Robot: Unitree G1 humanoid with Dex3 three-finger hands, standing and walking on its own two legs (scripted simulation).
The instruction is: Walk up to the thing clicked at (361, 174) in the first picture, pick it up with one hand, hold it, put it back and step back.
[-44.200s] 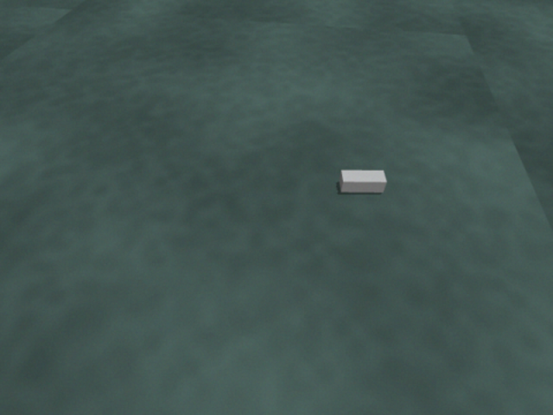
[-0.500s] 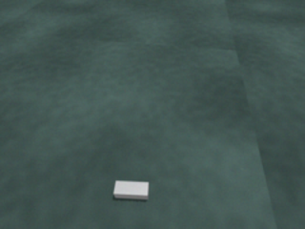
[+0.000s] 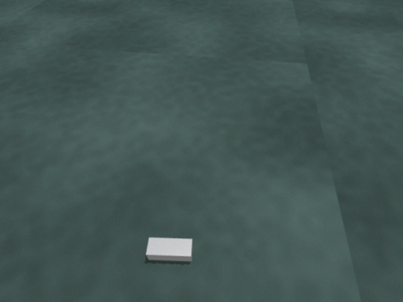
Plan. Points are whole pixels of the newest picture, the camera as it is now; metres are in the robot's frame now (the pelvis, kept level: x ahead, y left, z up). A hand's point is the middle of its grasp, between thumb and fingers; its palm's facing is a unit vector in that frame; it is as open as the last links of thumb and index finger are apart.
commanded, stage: stand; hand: left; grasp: from above
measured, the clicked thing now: (170, 249) +0.47 +0.18 -0.74
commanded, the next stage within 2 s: step back in 1.10 s
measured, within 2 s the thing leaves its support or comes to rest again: neither
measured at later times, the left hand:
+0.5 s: hand out of the picture +0.08 +0.25 -0.16, palm faces +0.02 -0.94 -0.35, open 7.4 cm
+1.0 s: hand out of the picture +0.08 +0.25 -0.15, palm faces +0.01 -0.94 -0.35, open 7.4 cm
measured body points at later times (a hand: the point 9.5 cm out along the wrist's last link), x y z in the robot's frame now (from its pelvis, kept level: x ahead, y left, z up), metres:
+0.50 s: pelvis +0.01 +0.00 +0.00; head +0.01 -0.01 +0.45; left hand +0.07 +0.30 -0.13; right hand +0.08 -0.29 -0.14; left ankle +0.00 +0.15 -0.75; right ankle +0.02 -0.13 -0.75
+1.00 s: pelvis +0.01 +0.00 +0.00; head +0.02 -0.01 +0.45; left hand +0.08 +0.30 -0.13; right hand +0.08 -0.30 -0.14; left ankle +0.00 +0.15 -0.75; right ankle +0.02 -0.13 -0.75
